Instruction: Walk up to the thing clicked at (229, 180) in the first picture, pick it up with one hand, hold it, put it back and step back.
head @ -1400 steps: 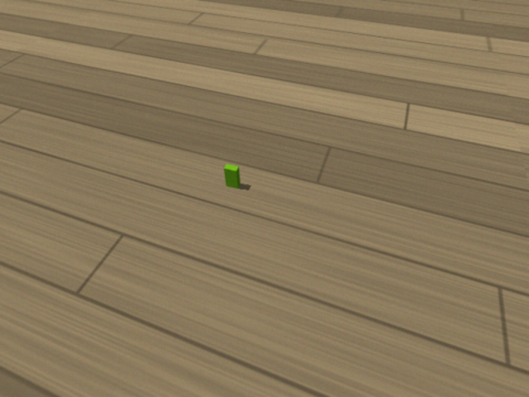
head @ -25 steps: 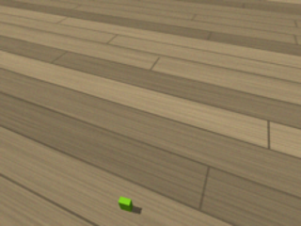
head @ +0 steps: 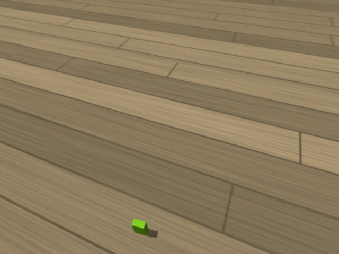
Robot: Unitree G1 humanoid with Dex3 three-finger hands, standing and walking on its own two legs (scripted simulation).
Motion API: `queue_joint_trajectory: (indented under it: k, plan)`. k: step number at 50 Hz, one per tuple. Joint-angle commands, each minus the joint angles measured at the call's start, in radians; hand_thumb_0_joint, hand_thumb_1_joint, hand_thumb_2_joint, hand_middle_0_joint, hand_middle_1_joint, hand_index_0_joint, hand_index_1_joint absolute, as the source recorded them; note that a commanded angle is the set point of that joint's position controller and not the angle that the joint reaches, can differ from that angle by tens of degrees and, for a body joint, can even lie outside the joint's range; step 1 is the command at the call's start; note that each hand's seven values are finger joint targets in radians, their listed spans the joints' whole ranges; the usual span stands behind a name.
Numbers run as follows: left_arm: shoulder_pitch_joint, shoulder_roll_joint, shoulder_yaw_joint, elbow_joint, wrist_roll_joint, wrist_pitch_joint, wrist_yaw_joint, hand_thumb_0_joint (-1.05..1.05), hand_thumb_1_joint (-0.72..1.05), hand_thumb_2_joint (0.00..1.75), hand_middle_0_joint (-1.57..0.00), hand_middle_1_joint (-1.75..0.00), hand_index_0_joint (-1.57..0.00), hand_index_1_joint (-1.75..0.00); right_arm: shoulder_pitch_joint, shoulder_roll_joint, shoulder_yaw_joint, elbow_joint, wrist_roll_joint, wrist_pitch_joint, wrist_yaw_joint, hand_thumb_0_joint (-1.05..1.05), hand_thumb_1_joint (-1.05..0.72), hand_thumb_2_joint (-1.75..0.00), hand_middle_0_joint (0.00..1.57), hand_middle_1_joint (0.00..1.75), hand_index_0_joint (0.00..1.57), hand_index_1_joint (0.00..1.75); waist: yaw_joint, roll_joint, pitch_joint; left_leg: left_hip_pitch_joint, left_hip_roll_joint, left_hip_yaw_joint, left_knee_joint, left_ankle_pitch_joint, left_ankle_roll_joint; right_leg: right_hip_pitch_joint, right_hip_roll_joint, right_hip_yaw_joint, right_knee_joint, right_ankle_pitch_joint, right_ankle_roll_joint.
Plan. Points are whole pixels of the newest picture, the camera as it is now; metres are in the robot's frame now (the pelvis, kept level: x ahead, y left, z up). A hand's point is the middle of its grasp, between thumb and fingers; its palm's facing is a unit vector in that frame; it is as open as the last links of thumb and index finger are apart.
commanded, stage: stand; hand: left
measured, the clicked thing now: (140, 227) +0.40 +0.19 -0.72
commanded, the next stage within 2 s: step back in 1.08 s
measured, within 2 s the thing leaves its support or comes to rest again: neither
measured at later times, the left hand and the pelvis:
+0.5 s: hand out of the picture +0.09 +0.24 -0.15, palm faces -0.01 -0.94 -0.34, open 7.3 cm; pelvis +0.01 -0.01 +0.00, yaw -1 degrees
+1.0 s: hand out of the picture +0.09 +0.24 -0.15, palm faces -0.03 -0.94 -0.34, open 7.3 cm; pelvis +0.02 -0.01 +0.00, yaw -1 degrees
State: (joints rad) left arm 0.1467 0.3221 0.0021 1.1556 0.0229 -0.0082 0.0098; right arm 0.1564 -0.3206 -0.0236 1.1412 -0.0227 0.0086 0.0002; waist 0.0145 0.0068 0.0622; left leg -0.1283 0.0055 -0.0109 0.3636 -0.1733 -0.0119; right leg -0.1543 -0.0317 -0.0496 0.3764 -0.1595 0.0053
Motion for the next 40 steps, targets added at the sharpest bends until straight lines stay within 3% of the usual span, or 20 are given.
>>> queue_joint_trajectory:
  k: [1,6,20,25,28,32,40]
  plan:
    - [-0.048,0.206,0.039,-0.046,-0.004,-0.023,0.012,0.00,0.90,0.90,-0.20,-0.30,-0.20,-0.30,-0.052,-0.189,-0.027,-0.060,0.000,-0.028,-0.015,0.00,-0.90,-0.90,0.20,0.30,0.20,0.30,0.000,0.007,-0.046,-0.041,0.095,-0.094,-0.090,-0.024,0.033,0.027,-0.104,0.123,-0.096,-0.076,-0.023]
    - [-0.054,0.201,0.037,-0.041,-0.005,-0.026,0.011,0.00,0.90,0.90,-0.20,-0.30,-0.20,-0.30,-0.049,-0.192,-0.022,-0.054,0.003,-0.031,-0.017,0.00,-0.90,-0.90,0.20,0.30,0.20,0.30,-0.002,-0.008,-0.048,-0.014,0.102,-0.089,-0.086,0.051,0.030,0.036,-0.103,0.119,-0.099,-0.010,-0.021]
    - [-0.080,0.207,0.041,-0.044,-0.008,-0.028,0.009,0.00,0.90,0.90,-0.20,-0.30,-0.20,-0.30,-0.062,-0.203,-0.019,-0.047,0.006,-0.033,-0.018,0.00,-0.90,-0.90,0.20,0.30,0.20,0.30,-0.011,-0.010,-0.083,0.021,0.114,-0.073,-0.095,0.105,0.024,0.075,-0.107,0.117,-0.099,0.122,-0.016]
    - [-0.082,0.214,0.042,-0.044,-0.007,-0.025,0.008,0.00,0.90,0.90,-0.20,-0.30,-0.20,-0.30,-0.069,-0.203,-0.019,-0.045,0.006,-0.030,-0.017,0.00,-0.90,-0.90,0.20,0.30,0.20,0.30,-0.008,-0.011,-0.046,0.006,0.113,-0.075,-0.111,0.056,0.019,0.045,-0.097,0.115,-0.121,0.024,-0.016]
    - [-0.086,0.214,0.043,-0.049,-0.007,-0.027,0.008,0.00,0.90,0.90,-0.20,-0.30,-0.20,-0.30,-0.076,-0.206,-0.022,-0.049,0.005,-0.031,-0.015,0.00,-0.90,-0.90,0.20,0.30,0.20,0.30,-0.009,-0.006,-0.058,0.009,0.114,-0.070,-0.107,0.062,0.020,0.055,-0.100,0.120,-0.121,0.033,-0.018]
    - [-0.083,0.218,0.044,-0.051,-0.005,-0.025,0.006,0.00,0.90,0.90,-0.20,-0.30,-0.20,-0.30,-0.068,-0.204,-0.022,-0.048,0.005,-0.029,-0.011,0.00,-0.90,-0.90,0.20,0.30,0.20,0.30,-0.010,-0.015,-0.034,-0.013,0.110,-0.071,-0.113,0.002,0.022,0.034,-0.098,0.127,-0.140,-0.065,-0.018]
    - [-0.083,0.223,0.046,-0.057,-0.010,-0.028,0.005,0.00,0.90,0.90,-0.20,-0.30,-0.20,-0.30,-0.073,-0.209,-0.019,-0.053,0.005,-0.034,-0.012,0.00,-0.90,-0.90,0.20,0.30,0.20,0.30,-0.013,0.006,-0.082,0.017,0.119,-0.069,-0.105,0.064,0.022,0.062,-0.102,0.124,-0.109,0.066,-0.024]
